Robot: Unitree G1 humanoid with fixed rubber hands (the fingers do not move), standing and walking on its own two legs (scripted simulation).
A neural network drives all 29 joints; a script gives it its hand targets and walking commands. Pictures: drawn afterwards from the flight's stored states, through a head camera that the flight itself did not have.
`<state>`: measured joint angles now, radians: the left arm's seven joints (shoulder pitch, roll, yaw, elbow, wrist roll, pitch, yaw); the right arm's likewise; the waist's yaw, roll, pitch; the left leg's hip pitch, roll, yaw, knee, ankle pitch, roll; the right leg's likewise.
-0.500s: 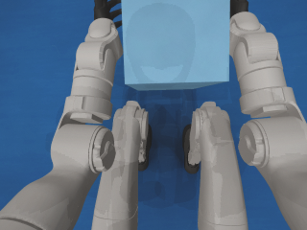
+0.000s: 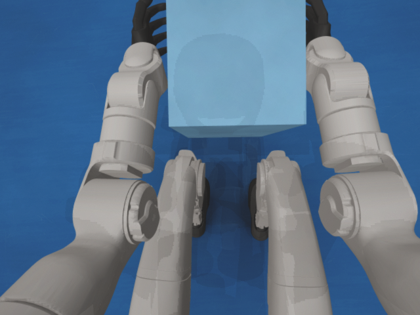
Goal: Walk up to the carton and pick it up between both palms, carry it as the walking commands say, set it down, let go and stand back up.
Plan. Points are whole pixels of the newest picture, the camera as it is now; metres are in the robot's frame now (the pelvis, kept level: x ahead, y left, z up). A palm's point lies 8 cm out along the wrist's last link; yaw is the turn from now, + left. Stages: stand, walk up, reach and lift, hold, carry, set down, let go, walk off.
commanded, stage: reach and lift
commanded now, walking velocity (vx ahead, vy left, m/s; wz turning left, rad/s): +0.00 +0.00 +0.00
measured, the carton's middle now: (228, 55) +0.52 +0.01 -0.09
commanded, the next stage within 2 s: none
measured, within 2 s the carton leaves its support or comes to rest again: neither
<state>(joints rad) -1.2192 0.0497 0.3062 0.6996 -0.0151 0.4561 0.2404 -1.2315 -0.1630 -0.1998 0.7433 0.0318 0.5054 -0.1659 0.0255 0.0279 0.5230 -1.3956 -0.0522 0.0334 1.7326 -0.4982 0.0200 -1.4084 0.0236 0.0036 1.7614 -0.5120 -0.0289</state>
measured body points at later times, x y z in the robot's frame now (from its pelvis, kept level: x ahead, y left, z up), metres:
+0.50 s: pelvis +0.00 +0.00 +0.05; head +0.24 -0.03 +0.42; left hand +0.50 +0.13 +0.03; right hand +0.51 -0.13 +0.01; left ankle +0.16 +0.11 -0.49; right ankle +0.16 -0.10 -0.49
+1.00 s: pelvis +0.01 -0.01 +0.11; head +0.20 -0.03 +0.51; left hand +0.47 +0.13 +0.10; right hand +0.48 -0.13 +0.08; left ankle +0.16 +0.11 -0.49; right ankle +0.16 -0.10 -0.49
